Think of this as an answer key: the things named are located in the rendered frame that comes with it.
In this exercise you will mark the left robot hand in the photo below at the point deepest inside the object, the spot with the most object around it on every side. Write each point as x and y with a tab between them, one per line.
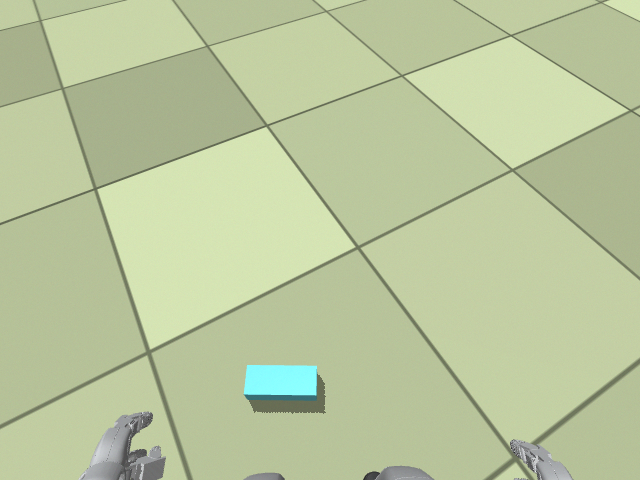
115	446

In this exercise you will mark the carton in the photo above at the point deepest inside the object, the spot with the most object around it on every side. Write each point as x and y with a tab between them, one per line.
281	382

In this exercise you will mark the right robot hand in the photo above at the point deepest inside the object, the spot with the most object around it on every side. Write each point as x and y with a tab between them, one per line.
539	460

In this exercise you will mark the left robot arm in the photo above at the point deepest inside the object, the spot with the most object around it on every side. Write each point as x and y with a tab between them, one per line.
107	470

